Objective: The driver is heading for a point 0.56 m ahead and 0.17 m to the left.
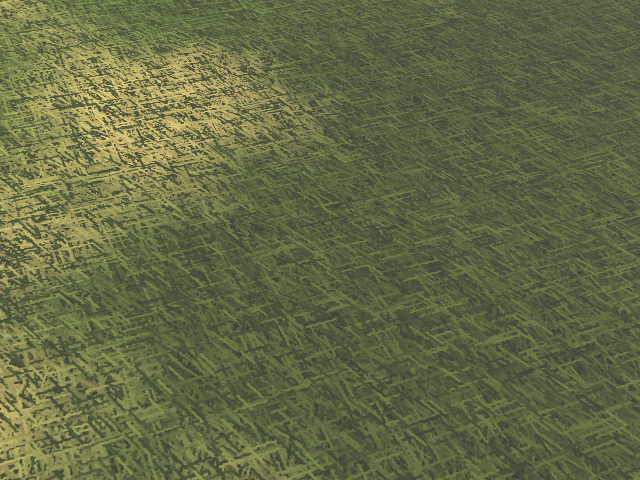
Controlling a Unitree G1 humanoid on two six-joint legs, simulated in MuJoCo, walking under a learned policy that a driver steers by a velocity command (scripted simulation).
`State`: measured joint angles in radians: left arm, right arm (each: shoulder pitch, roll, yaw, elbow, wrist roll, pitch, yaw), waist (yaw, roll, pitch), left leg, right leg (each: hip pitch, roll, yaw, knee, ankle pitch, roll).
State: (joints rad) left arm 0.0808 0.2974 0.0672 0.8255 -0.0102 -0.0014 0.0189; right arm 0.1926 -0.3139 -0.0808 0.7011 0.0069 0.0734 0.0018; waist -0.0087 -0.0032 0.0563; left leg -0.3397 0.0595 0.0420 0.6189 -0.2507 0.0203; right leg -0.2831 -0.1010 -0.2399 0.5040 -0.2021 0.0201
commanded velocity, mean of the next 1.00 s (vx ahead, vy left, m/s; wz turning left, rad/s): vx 0.01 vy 0.00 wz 0.50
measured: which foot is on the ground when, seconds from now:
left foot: down 0.00-0.48, up 0.50-0.86, down 0.88-1.00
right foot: down 0.00-0.00, up 0.02-0.46, down 0.48-0.88, up 0.90-1.00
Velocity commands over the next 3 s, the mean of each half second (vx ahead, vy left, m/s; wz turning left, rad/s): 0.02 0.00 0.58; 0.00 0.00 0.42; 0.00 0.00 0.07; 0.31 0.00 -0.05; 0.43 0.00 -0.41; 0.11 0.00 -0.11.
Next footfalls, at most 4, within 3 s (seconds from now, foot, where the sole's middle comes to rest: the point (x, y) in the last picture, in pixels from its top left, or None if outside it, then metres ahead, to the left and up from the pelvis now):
0.48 right None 0.11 -0.12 -0.77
0.88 left None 0.00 0.14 -0.77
1.22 right None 0.10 -0.08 -0.77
2.16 right None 0.43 0.11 -0.77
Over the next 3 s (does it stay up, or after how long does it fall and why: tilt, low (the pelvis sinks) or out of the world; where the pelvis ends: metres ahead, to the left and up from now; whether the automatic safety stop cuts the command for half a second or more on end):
stays up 0.52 0.21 0.00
